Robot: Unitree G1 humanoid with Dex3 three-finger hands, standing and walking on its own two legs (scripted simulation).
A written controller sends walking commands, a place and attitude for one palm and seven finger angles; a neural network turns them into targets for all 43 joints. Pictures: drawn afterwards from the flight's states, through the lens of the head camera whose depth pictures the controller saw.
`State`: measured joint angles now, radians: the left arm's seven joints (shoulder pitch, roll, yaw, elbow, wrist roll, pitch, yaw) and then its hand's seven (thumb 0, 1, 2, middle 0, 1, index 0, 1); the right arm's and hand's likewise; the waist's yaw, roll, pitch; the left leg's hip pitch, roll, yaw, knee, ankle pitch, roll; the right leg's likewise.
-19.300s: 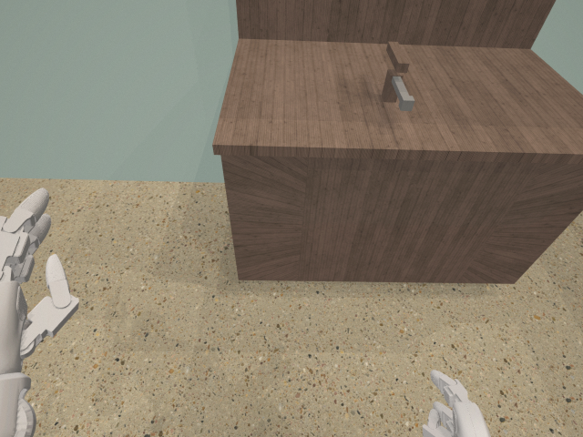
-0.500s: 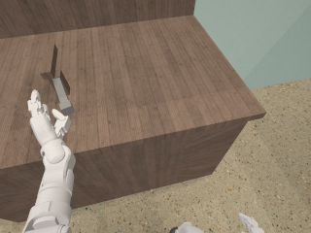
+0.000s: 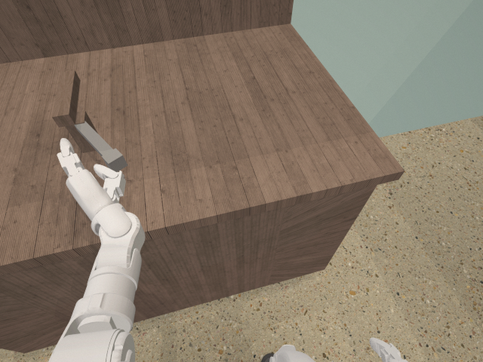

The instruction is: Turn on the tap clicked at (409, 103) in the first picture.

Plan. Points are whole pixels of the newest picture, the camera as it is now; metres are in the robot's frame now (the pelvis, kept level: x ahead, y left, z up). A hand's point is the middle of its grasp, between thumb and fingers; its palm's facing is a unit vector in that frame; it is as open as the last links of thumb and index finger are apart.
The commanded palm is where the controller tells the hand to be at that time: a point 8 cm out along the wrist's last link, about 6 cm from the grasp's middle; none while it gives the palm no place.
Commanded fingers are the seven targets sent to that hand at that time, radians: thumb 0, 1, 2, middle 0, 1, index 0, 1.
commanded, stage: push the lever round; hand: left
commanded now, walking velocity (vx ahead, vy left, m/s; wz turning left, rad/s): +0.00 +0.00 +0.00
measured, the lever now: (115, 160) +0.44 +0.24 +0.07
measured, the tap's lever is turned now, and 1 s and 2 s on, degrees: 30 59 78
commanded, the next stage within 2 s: lift the hand up off the lever in 1.38 s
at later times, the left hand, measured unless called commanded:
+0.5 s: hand (142, 162) +0.44 +0.19 +0.07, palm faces +0.76 -0.64 -0.08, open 7.6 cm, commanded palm +0.39 +0.21 +0.07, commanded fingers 0.00 0.90 0.90 -0.15 -0.15 -0.15 -0.15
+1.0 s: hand (157, 147) +0.48 +0.17 +0.07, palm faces +0.81 -0.57 -0.12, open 7.5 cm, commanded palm +0.42 +0.19 +0.07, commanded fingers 0.00 0.90 0.90 -0.15 -0.15 -0.15 -0.15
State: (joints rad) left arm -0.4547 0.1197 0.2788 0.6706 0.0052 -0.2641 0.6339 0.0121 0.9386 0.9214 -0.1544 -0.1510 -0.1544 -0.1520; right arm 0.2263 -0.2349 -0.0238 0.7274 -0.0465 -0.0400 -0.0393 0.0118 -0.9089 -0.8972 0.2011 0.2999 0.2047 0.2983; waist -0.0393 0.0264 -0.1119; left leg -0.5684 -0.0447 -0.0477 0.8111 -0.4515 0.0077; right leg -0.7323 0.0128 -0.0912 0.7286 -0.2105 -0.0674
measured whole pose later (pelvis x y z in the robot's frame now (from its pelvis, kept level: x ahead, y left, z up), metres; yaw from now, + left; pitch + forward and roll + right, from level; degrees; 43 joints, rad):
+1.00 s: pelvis -0.01 -0.01 -0.01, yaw +0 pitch +18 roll +1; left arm -0.86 0.11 0.43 1.03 0.15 -0.20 0.96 -0.01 0.95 0.94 -0.16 -0.15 -0.16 -0.15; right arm 0.26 -0.22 -0.05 0.78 -0.12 -0.03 0.04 0.01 -0.91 -0.90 0.20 0.30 0.20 0.30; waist -0.12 0.02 -0.16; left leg -0.73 -0.03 -0.04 0.88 -0.47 -0.01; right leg -0.89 0.02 -0.09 0.79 -0.21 -0.08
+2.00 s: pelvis +0.01 -0.01 -0.01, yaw -1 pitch +19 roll +0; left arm -0.96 0.17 0.46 1.09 0.16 -0.17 0.93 0.02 0.90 0.90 -0.16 -0.15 -0.16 -0.15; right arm 0.33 -0.23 -0.05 0.77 -0.13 -0.03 0.08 0.01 -0.91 -0.90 0.20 0.30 0.20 0.30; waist -0.14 0.03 -0.15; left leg -0.71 -0.02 -0.04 0.84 -0.46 0.00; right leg -0.88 0.04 -0.09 0.74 -0.20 -0.08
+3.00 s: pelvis +0.00 -0.02 +0.01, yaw -1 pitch +14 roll +1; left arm -0.89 0.10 0.43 0.91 0.13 -0.01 0.92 0.02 0.90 0.90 -0.16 -0.15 -0.16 -0.15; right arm 0.26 -0.23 -0.05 0.77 -0.11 0.01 0.03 0.01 -0.91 -0.90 0.20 0.30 0.20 0.30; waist -0.10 0.03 -0.12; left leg -0.55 -0.02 -0.04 0.72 -0.41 -0.01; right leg -0.73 0.04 -0.08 0.65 -0.17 -0.09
